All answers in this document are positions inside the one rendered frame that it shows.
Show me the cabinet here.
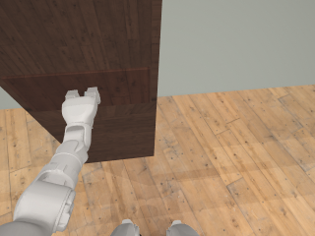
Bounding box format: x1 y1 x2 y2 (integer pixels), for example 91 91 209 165
0 0 162 164

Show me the left robot forearm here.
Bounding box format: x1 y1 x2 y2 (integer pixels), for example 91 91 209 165
13 122 92 221

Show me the robot right shin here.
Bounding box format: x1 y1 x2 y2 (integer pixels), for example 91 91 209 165
170 220 181 227

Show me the left robot hand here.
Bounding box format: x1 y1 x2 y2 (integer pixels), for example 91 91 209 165
61 87 100 129

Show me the drawer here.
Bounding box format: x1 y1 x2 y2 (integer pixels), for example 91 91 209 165
2 67 151 112

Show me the robot right thigh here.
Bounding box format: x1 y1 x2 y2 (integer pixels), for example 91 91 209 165
165 223 200 236

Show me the left robot upper arm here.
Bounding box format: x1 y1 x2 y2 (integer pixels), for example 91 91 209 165
0 180 77 236

